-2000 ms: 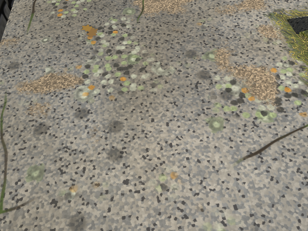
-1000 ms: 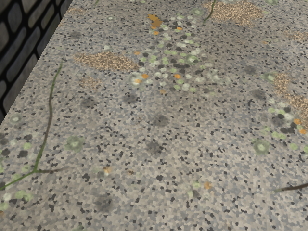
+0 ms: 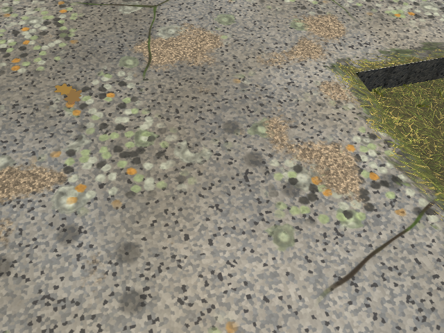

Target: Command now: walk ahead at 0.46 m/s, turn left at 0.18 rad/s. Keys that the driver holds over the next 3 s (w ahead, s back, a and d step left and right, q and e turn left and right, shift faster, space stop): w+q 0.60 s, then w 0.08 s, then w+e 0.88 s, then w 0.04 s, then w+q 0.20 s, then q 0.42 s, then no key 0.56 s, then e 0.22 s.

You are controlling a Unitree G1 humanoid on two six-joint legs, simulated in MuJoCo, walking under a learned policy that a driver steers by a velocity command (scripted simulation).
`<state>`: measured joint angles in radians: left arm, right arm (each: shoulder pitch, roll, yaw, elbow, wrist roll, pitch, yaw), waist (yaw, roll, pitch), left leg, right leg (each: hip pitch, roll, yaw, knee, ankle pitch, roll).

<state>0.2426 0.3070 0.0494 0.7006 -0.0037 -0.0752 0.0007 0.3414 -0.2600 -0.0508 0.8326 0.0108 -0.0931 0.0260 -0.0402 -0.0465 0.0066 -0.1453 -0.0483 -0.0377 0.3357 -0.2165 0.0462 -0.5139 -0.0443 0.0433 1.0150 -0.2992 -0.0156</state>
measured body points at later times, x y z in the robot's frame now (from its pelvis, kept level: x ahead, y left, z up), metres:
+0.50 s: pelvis +0.26 -0.03 +0.00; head +0.28 -0.03 +0.45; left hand +0.26 +0.26 -0.11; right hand +0.47 -0.27 -0.10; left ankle +0.28 +0.13 -0.67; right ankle +0.26 -0.14 -0.75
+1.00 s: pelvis +0.50 +0.12 +0.00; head +0.52 +0.13 +0.45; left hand +0.52 +0.42 -0.12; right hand +0.67 -0.12 -0.11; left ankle +0.47 +0.19 -0.75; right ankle +0.60 -0.03 -0.66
